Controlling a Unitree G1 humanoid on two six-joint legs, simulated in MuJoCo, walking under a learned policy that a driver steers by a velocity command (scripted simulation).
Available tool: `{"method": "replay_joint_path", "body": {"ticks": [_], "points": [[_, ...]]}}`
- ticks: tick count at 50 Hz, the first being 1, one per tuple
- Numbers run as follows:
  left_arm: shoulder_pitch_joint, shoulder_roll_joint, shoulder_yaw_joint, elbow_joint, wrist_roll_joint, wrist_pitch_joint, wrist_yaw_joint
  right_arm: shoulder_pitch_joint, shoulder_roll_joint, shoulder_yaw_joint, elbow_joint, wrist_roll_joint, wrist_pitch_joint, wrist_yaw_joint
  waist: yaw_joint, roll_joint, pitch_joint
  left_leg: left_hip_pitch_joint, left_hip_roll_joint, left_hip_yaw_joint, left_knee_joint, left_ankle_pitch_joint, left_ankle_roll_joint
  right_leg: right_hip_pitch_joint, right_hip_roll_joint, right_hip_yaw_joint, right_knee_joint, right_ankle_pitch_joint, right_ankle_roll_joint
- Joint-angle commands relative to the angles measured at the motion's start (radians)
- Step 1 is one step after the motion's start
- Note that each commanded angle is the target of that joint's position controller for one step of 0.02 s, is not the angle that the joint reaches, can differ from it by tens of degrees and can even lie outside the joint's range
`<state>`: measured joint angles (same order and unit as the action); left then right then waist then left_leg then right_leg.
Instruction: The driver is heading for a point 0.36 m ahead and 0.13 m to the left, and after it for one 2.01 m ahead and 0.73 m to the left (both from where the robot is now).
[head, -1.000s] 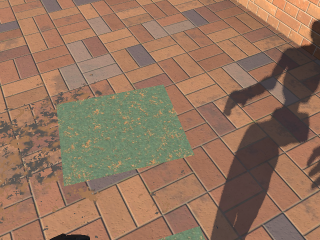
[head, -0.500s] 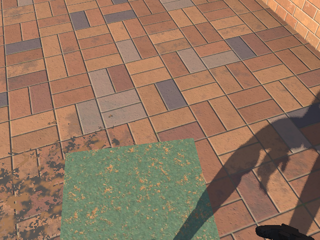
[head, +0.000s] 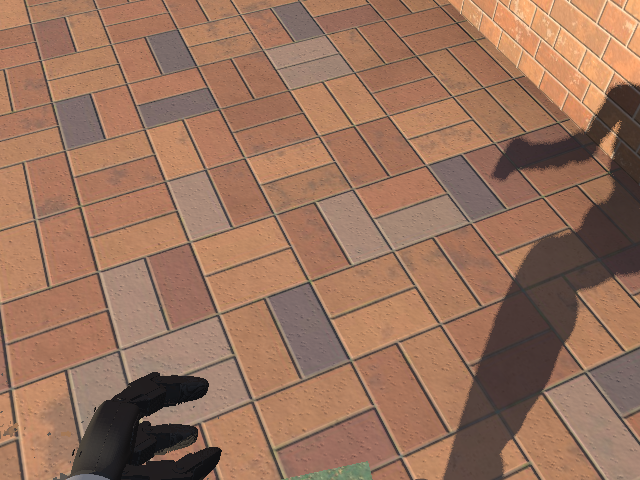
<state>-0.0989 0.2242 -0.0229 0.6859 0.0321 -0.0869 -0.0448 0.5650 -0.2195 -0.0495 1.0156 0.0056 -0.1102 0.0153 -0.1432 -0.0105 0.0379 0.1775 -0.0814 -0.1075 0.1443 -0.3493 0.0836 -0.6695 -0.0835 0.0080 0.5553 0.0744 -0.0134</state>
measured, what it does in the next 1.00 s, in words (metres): walks ahead, turning left: right foot, then left foot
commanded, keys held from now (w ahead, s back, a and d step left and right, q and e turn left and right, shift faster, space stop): w+q+shift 0.20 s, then q+shift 0.36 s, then shift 0.44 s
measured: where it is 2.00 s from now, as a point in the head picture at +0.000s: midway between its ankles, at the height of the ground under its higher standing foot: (214, 343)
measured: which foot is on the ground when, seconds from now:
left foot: down 0.00-0.06, up 0.08-0.44, down 0.46-1.00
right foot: up 0.00-0.04, down 0.06-0.46, up 0.48-0.94, down 0.96-1.00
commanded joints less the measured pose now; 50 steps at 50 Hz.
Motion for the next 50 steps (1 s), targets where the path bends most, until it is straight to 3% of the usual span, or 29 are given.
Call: {"method": "replay_joint_path", "body": {"ticks": [1,2,3,4,5,6,7,8,9,11,13,16,17,21,22,23,24,25,26,27,28,30,33,37,44,47,48,49,50], "points": [[0.159,0.184,0.061,-0.017,-0.006,-0.013,0.033,-0.079,-0.249,-0.051,-0.083,-0.007,-0.008,-0.011,0.177,0.102,-0.096,-0.186,0.185,-0.113,0.261,0.997,0.076,0.466,0.105,-0.034,-0.039,-0.099,-0.029],[0.347,0.218,0.080,0.031,-0.006,-0.017,0.050,-0.120,-0.274,-0.059,-0.095,-0.012,-0.002,-0.013,0.280,0.094,-0.193,-0.261,0.154,-0.103,0.497,0.937,0.062,0.670,0.083,-0.027,-0.042,-0.148,-0.035],[0.544,0.282,0.104,0.062,0.013,-0.016,0.073,-0.155,-0.224,-0.051,-0.125,-0.018,-0.003,-0.010,0.362,0.064,-0.313,-0.434,0.107,-0.086,0.788,0.710,0.058,0.910,-0.067,0.092,0.009,-0.353,-0.045],[0.574,0.352,0.123,0.064,0.069,-0.016,0.073,-0.036,-0.020,-0.010,-0.175,0.031,-0.003,-0.012,0.259,-0.247,-0.465,-0.763,-0.004,-0.010,1.159,-0.102,0.037,1.169,-0.401,0.564,-0.094,-0.637,-0.113],[0.521,0.315,0.126,0.054,0.042,-0.006,0.058,-0.064,-0.101,-0.014,-0.204,0.037,0.005,-0.019,0.243,-0.287,-0.487,-0.875,0.024,-0.004,1.280,-0.096,0.057,1.114,-0.408,0.821,-0.266,-0.778,-0.139],[0.423,0.215,0.110,0.049,0.033,-0.006,0.053,-0.165,-0.137,-0.023,-0.201,0.017,0.018,-0.022,0.229,-0.170,-0.281,-0.935,0.091,0.015,1.272,0.018,0.058,0.950,-0.348,0.635,-0.287,-0.787,-0.119],[0.379,0.153,0.097,0.056,0.029,-0.008,0.049,-0.209,-0.133,-0.022,-0.202,0.002,0.027,-0.012,0.215,-0.073,-0.167,-0.924,0.126,0.029,1.227,0.076,0.049,0.812,-0.307,0.474,-0.291,-0.621,-0.111],[0.383,0.128,0.091,0.075,0.030,-0.009,0.050,-0.243,-0.117,-0.022,-0.206,-0.011,0.038,0.001,0.202,-0.039,-0.110,-0.897,0.153,0.030,1.200,0.088,0.043,0.718,-0.265,0.344,-0.307,-0.473,-0.094],[0.402,0.110,0.084,0.101,0.023,-0.016,0.052,-0.239,-0.091,-0.020,-0.223,-0.026,0.055,0.014,0.170,-0.080,-0.083,-0.876,0.171,0.033,1.186,0.091,0.033,0.651,-0.251,0.260,-0.317,-0.395,-0.089],[0.428,0.060,0.073,0.146,-0.004,-0.032,0.042,-0.301,-0.047,-0.010,-0.261,-0.033,0.088,0.027,0.142,-0.068,-0.013,-0.904,0.201,0.055,1.171,0.097,0.021,0.590,-0.219,0.095,-0.334,-0.157,-0.059],[0.407,0.068,0.074,0.153,-0.018,-0.048,0.035,-0.370,-0.042,-0.002,-0.317,-0.040,0.101,0.032,0.112,-0.075,0.034,-0.918,0.196,0.104,1.081,0.140,0.002,0.539,-0.212,-0.056,-0.321,0.262,-0.054],[0.310,0.109,0.081,0.134,-0.028,-0.058,0.042,-0.442,-0.048,0.011,-0.365,-0.034,0.091,0.055,0.072,-0.078,0.057,-0.729,0.138,0.194,0.685,0.379,0.000,0.426,-0.118,-0.257,-0.330,0.328,-0.025],[0.207,0.222,0.115,0.072,-0.052,-0.042,0.072,-0.395,-0.090,-0.013,-0.343,0.058,0.070,0.042,0.071,-0.103,0.031,-0.670,0.111,0.201,0.640,0.421,-0.026,0.440,-0.076,-0.272,-0.293,0.383,-0.028],[0.238,0.308,0.146,0.033,-0.089,-0.009,0.105,-0.243,-0.224,-0.074,-0.341,0.024,0.083,0.048,-0.018,-0.104,-0.126,-0.365,0.011,0.242,0.522,0.406,0.038,0.537,-0.139,-0.234,0.044,0.702,-0.011],[0.230,0.283,0.141,0.023,-0.087,-0.005,0.098,-0.092,-0.283,-0.107,-0.306,0.021,0.093,0.038,-0.082,-0.070,-0.193,-0.161,-0.002,0.209,0.486,0.467,0.079,0.464,-0.126,-0.218,0.280,0.585,0.008],[0.268,0.184,0.117,0.034,-0.077,-0.005,0.082,-0.094,-0.300,-0.115,-0.293,0.031,0.098,0.017,-0.051,0.085,-0.120,-0.060,0.048,0.105,0.382,0.563,0.119,0.289,-0.011,-0.198,0.571,-0.220,0.057],[0.338,0.071,0.084,-0.001,-0.012,-0.017,0.066,-0.213,-0.367,-0.109,-0.349,-0.001,0.092,0.008,0.086,0.351,-0.093,-0.016,0.168,-0.185,0.458,1.162,0.210,0.053,0.140,-0.143,0.966,-0.816,0.088],[0.498,0.155,0.083,-0.039,-0.031,-0.032,0.054,-0.251,-0.382,-0.101,-0.434,-0.061,0.067,0.024,0.135,0.291,-0.435,0.161,0.403,-0.632,0.321,0.997,0.419,-0.041,0.172,0.112,1.103,-0.761,0.086],[0.429,0.250,0.100,-0.047,-0.041,-0.035,0.054,-0.321,-0.350,-0.103,-0.480,-0.034,0.066,0.037,0.112,0.090,-0.444,0.109,0.382,-0.668,0.233,0.676,0.402,-0.042,0.135,0.168,1.047,-0.669,0.066],[0.345,0.261,0.106,-0.067,-0.041,-0.029,0.062,-0.376,-0.308,-0.093,-0.490,0.003,0.063,0.037,0.138,-0.020,-0.301,-0.034,0.326,-0.605,0.196,0.475,0.350,-0.078,0.109,0.161,0.947,-0.593,0.061],[0.321,0.246,0.107,-0.060,-0.029,-0.014,0.075,-0.412,-0.275,-0.082,-0.495,0.023,0.062,0.032,0.170,-0.093,-0.234,-0.161,0.282,-0.563,0.184,0.433,0.302,-0.046,0.077,0.166,0.878,-0.555,0.070],[0.328,0.255,0.117,-0.053,-0.024,0.019,0.085,-0.455,-0.249,-0.075,-0.503,0.007,0.069,0.015,0.206,-0.068,-0.169,-0.374,0.245,-0.421,0.194,0.648,0.264,0.058,0.044,0.149,0.775,-0.537,0.085],[0.290,0.176,0.102,-0.066,-0.010,0.030,0.092,-0.386,-0.235,-0.068,-0.464,0.002,0.082,-0.022,0.176,-0.035,-0.193,-0.454,0.185,-0.274,0.260,0.903,0.230,0.091,0.048,0.096,0.651,-0.465,0.105],[0.229,0.135,0.090,-0.087,-0.021,0.054,0.096,-0.384,-0.212,-0.054,-0.458,0.003,0.123,-0.056,0.155,0.044,-0.239,-0.414,0.146,-0.230,0.295,0.772,0.155,0.068,0.057,0.083,0.511,-0.318,0.128],[0.143,0.141,0.091,-0.114,-0.029,0.049,0.075,-0.391,-0.169,-0.032,-0.464,-0.018,0.147,-0.051,0.103,0.142,-0.166,-0.395,0.181,-0.311,0.316,0.523,0.143,0.163,0.055,0.075,0.238,-0.331,0.097],[0.191,0.127,0.094,-0.100,-0.030,0.031,0.055,-0.411,-0.141,-0.019,-0.458,-0.005,0.141,-0.038,0.143,0.153,-0.144,-0.411,0.162,-0.328,0.355,0.505,0.113,0.342,0.068,0.053,-0.044,-0.239,0.055],[0.212,0.133,0.096,-0.095,-0.017,0.025,0.052,-0.389,-0.122,-0.014,-0.450,-0.004,0.135,-0.035,0.154,0.131,-0.131,-0.444,0.128,-0.320,0.364,0.399,0.067,0.441,0.035,0.082,-0.168,-0.047,0.030],[0.220,0.199,0.108,-0.106,0.003,0.023,0.055,-0.315,-0.096,-0.008,-0.446,-0.028,0.124,-0.033,0.107,-0.008,-0.167,-0.503,0.053,-0.243,0.471,0.165,0.003,0.559,-0.113,0.200,-0.126,0.259,-0.025],[0.205,0.203,0.109,-0.097,0.017,0.031,0.058,-0.240,-0.122,-0.020,-0.425,-0.015,0.116,-0.031,0.063,-0.200,-0.165,-0.580,-0.032,-0.124,0.553,-0.123,-0.059,0.578,-0.220,0.311,-0.113,0.401,-0.169]]}}
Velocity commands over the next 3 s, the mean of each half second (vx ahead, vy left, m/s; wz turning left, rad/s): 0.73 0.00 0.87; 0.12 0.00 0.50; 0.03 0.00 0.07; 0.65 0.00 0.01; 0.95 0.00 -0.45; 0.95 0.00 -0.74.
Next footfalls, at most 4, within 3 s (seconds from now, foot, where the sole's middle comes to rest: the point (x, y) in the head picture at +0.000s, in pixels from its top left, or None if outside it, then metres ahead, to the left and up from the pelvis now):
0.06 right None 0.28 -0.15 -0.77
0.46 left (234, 427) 0.58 0.12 -0.77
0.96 right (293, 345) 0.75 -0.02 -0.77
2.12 left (98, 298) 0.94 0.42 -0.77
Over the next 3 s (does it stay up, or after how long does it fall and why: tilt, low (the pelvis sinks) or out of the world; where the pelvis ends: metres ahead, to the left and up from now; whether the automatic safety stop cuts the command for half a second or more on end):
stays up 1.53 0.64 -0.01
